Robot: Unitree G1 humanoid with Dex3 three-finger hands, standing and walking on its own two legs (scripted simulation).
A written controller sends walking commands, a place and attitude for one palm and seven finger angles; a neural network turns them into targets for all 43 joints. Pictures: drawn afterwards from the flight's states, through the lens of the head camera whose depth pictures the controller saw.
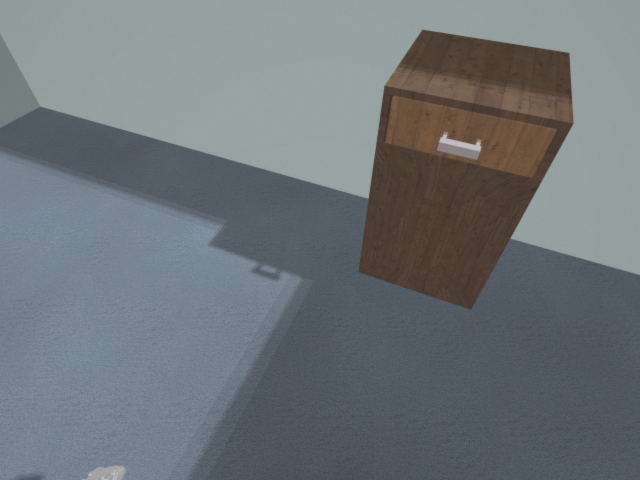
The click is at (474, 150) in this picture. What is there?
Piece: drawer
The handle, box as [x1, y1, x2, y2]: [437, 132, 480, 159]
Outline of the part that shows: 440,138 437,150 475,159 477,158 480,150 480,140 477,139 475,145 451,140 446,138 447,132 444,132 443,136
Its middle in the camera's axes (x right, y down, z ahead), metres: +0.36 -0.24 +1.00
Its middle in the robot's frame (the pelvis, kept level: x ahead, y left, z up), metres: +0.92 -0.32 -0.08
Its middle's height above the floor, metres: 0.69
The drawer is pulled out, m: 0.00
